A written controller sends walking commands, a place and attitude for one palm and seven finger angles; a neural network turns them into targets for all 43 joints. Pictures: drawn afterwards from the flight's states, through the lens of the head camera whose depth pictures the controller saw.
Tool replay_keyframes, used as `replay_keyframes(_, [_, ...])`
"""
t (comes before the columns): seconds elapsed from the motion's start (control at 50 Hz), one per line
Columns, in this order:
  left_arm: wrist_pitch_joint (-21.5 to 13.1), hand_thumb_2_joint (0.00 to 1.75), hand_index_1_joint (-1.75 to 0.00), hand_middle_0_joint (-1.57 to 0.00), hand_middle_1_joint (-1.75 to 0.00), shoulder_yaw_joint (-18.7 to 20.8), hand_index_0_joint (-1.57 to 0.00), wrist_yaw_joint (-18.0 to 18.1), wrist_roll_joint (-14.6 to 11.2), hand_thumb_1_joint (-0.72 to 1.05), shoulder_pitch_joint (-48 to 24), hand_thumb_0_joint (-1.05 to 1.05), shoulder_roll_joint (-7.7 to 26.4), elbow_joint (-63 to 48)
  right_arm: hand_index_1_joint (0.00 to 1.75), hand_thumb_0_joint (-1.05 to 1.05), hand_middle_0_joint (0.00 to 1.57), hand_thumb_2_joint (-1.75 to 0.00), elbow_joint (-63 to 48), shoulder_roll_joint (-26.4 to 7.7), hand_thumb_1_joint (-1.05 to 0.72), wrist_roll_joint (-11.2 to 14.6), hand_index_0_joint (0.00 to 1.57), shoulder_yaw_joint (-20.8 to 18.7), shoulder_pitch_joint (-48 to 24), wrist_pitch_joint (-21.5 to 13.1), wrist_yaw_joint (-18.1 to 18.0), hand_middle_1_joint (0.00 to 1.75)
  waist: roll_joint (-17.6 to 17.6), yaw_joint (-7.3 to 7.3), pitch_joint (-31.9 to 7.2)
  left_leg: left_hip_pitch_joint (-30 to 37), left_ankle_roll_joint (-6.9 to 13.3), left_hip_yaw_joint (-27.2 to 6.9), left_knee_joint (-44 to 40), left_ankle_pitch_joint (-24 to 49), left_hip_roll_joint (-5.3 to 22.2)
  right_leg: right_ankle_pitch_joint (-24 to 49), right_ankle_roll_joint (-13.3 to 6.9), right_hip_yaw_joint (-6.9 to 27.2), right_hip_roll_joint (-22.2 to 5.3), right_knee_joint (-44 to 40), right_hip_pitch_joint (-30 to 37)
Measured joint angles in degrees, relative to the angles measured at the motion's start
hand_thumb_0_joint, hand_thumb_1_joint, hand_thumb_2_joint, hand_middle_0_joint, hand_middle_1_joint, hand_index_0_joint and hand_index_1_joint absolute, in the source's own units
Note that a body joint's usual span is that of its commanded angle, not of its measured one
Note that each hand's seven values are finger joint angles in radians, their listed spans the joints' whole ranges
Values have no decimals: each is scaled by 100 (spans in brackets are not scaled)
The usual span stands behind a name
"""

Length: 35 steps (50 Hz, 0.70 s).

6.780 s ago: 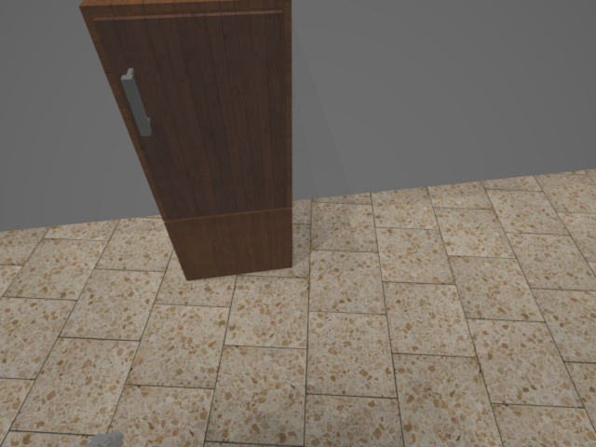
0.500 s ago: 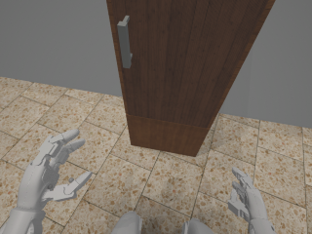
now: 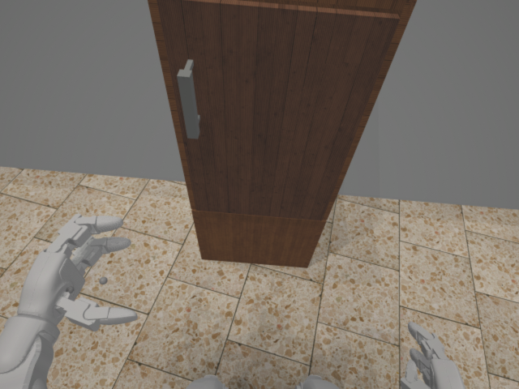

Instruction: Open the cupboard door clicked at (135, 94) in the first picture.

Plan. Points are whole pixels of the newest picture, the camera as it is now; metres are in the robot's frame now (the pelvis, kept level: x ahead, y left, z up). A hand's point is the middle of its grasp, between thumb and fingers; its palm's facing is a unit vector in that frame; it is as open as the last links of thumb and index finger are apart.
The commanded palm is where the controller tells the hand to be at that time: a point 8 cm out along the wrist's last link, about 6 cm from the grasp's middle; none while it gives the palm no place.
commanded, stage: raise the hand with hooked fingers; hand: left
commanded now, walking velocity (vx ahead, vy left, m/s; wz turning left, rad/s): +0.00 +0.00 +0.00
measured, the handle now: (191, 100) +0.61 +0.17 +0.09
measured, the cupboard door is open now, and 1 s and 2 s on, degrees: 0 0 0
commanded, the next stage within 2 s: move the hooked fingers beside the handle in 0.96 s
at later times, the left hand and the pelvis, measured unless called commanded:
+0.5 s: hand (62, 214) +0.31 +0.28 +0.11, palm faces +0.02 -1.00 -0.05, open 13.9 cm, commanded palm +0.28 +0.32 +0.11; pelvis +0.02 +0.00 +0.02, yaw +0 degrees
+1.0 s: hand (81, 218) +0.31 +0.26 +0.11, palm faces +0.00 -1.00 -0.04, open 13.9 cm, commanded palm +0.28 +0.31 +0.11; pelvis +0.02 -0.01 +0.02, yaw +0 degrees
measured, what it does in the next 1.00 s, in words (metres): stands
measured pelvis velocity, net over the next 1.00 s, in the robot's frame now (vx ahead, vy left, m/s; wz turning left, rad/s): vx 0.02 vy -0.01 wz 0.00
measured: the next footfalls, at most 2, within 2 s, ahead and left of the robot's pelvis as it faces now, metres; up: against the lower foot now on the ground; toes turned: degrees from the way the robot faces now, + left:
none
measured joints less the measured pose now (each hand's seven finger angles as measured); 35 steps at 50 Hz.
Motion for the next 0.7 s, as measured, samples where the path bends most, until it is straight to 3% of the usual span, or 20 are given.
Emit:
replay_keyframes(0.12, [143, 35, -112, -29, -111, 335, -30, 129, -133, -37, -354, 0, 129, 101, 30, 1, 20, -90, -172, 150, -91, -14, 20, 146, -92, -11, 52, 30, 24, 63, -45, 332, 4, -20, -265, 51, 1, 74, 20, -25, 21, -320, 369])
replay_keyframes(0.26, [644, 31, -118, -30, -117, 368, -30, -245, -54, -46, -839, 0, 266, 700, 30, 1, 20, -90, -170, 167, -90, -22, 21, 308, -167, 110, 49, 30, 130, 195, 6, 495, 36, -22, -479, 117, -43, 133, 55, -31, -7, -536, 545])
replay_keyframes(0.34, [605, 31, -119, -30, -119, 488, -30, -351, -56, -48, -1050, -1, 303, 816, 30, 1, 20, -90, -89, 183, -90, -52, 21, 339, -145, 138, 15, 30, 110, 223, 70, 595, 29, -12, -588, 143, -40, 159, 52, -22, 3, -638, 636])
replay_keyframes(0.44, [496, 30, -120, -30, -119, 706, -30, -456, -108, -49, -1419, -1, 451, 1014, 30, 1, 20, -90, 25, 160, -90, -57, 21, 330, -62, 190, -9, 30, 98, 207, 93, 712, 9, -16, -710, 169, -29, 181, 41, -26, 23, -755, 750])
replay_keyframes(0.56, [811, 30, -120, -30, -120, 794, -30, -729, -153, -50, -1762, -1, 659, 1546, 30, 1, 20, -90, 36, 50, -90, -10, 21, 266, 24, 318, -21, 30, 129, 123, 78, 779, 0, 24, -881, 239, -27, 238, 30, 11, 34, -882, 780])
replay_keyframes(0.7, [631, 30, -120, -30, -120, 788, -30, -681, -159, -50, -1492, -1, 468, 1373, 30, 1, 20, -90, -59, -10, -90, -55, 20, 160, 121, 360, 61, 30, 82, 79, 70, 818, -25, 106, -988, 278, 0, 263, 7, 94, 66, -909, 745])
